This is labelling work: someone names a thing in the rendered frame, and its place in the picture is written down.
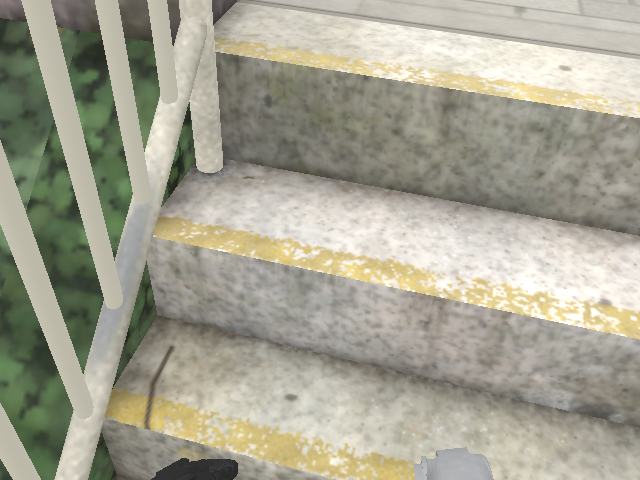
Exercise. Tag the right robot thigh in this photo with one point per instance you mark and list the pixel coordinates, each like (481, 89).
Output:
(452, 464)

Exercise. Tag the robot left hand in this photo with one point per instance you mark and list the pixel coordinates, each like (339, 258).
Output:
(210, 469)

